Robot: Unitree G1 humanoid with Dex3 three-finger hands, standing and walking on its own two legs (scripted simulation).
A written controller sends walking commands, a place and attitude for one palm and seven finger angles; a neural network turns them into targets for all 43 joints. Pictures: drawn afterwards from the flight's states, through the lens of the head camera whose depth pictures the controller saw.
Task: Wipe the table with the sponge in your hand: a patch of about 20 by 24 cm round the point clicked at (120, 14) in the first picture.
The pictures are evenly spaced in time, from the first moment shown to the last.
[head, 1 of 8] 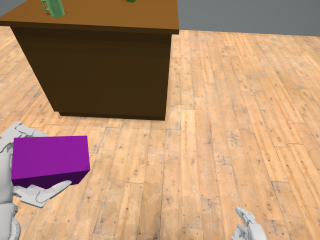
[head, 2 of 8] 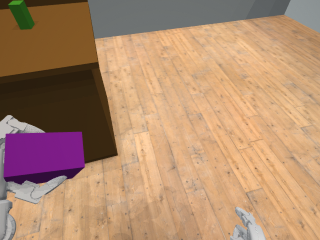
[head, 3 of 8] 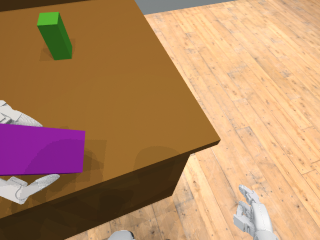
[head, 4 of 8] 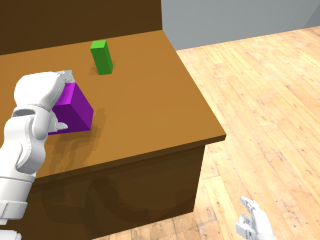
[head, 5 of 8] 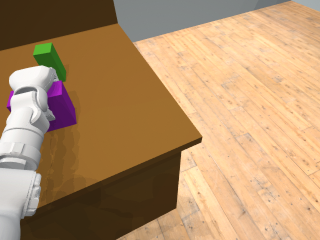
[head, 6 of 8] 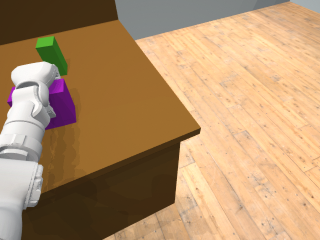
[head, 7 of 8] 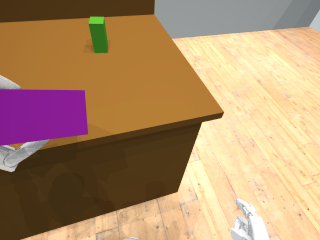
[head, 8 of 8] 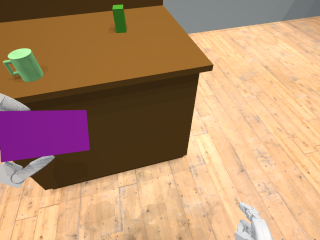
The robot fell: no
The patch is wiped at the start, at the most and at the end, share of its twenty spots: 0.00 1.00 1.00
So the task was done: yes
